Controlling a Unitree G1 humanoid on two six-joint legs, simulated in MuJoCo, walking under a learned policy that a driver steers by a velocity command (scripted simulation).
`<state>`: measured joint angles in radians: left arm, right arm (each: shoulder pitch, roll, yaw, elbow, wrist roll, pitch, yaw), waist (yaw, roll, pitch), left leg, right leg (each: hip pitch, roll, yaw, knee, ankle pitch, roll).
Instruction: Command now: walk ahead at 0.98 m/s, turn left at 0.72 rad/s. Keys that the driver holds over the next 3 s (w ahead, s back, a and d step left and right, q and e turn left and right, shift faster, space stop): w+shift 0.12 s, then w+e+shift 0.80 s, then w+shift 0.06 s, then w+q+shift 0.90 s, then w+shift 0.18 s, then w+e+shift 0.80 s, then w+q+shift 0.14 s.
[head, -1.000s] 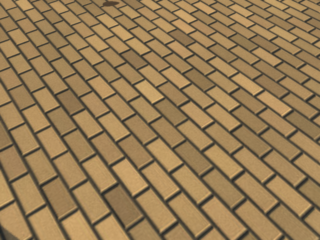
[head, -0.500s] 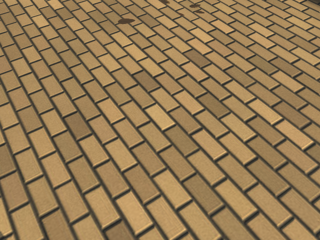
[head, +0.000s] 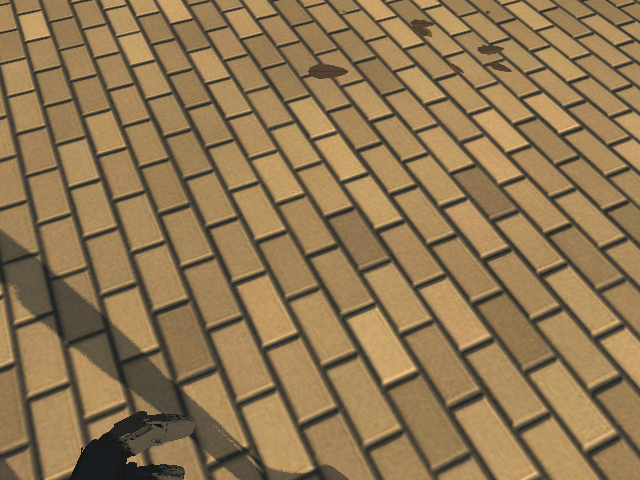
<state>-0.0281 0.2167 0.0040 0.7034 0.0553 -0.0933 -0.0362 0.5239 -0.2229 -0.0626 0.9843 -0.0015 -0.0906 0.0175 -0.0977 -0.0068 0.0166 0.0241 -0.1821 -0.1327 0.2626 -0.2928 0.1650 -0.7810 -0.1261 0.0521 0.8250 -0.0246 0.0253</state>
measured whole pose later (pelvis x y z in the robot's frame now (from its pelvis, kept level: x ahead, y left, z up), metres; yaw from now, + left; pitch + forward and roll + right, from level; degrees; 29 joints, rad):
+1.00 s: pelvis +0.91 -0.09 -0.04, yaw -29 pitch +1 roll +2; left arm -0.01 0.31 0.03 0.62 0.03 -0.03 -0.08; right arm 0.52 -0.27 -0.04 0.91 -0.03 -0.08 -0.02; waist -0.05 -0.04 0.03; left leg 0.17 0.07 0.28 0.66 -0.33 -0.03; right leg -0.56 0.06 -0.13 0.67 -0.15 -0.20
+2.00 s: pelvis +1.77 -0.38 -0.02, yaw +9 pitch +2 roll -2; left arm 0.15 0.30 0.02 0.66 0.06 -0.08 0.01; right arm 0.33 -0.37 -0.07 0.81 -0.01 -0.06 0.02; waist -0.05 0.03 0.03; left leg -0.27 -0.11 -0.12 1.24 -0.35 0.12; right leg -0.43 0.00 0.00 0.59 -0.20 0.02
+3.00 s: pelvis +2.65 -0.38 +0.00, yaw -24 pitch +0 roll -1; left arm 0.44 0.30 0.06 0.84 0.01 -0.07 -0.02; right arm 0.10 -0.24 0.02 0.63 -0.05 -0.06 0.02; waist 0.04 0.02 0.03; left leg -0.72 0.18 -0.05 0.96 -0.14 -0.02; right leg -0.06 0.21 0.04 0.33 -0.26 -0.17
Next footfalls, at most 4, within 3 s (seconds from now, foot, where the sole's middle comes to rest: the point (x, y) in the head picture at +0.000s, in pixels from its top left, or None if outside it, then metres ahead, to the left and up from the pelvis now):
0.16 right None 0.37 -0.12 -0.77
0.56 left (245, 377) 0.72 0.12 -0.77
1.00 right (365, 251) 1.05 -0.20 -0.77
1.46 left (372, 141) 1.48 -0.28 -0.77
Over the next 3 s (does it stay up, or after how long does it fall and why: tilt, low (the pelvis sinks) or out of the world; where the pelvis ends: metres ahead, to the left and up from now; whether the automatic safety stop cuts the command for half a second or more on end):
stays up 2.65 -0.38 0.00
